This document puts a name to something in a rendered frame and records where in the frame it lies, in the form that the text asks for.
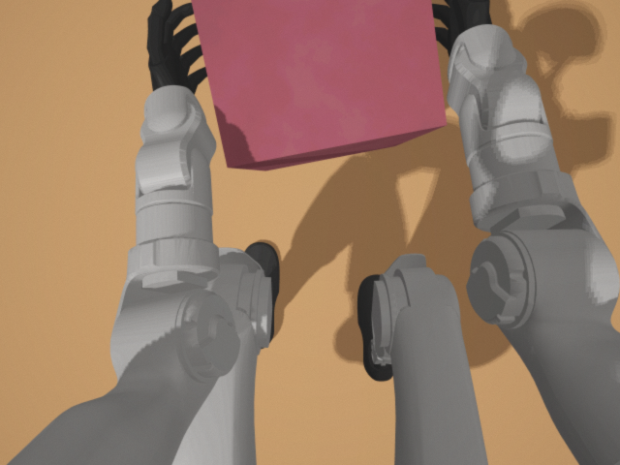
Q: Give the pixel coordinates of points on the robot right upper arm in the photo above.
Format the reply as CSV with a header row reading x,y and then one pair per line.
x,y
552,294

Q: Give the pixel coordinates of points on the robot left upper arm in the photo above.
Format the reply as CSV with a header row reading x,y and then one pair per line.
x,y
168,352

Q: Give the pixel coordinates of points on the right robot forearm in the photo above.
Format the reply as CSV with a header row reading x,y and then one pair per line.
x,y
507,142

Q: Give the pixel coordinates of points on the right robot thigh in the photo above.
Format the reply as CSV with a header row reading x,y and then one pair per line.
x,y
437,419

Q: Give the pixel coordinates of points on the robot left hand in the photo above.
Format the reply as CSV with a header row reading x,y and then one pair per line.
x,y
166,65

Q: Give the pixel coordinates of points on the carton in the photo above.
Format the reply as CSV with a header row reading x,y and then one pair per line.
x,y
300,81

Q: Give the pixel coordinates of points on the left robot foot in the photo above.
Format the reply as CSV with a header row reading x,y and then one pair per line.
x,y
266,256

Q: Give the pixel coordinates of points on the left robot forearm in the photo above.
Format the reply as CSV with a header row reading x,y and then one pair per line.
x,y
174,249

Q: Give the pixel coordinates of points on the robot right hand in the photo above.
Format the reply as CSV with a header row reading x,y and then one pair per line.
x,y
459,16

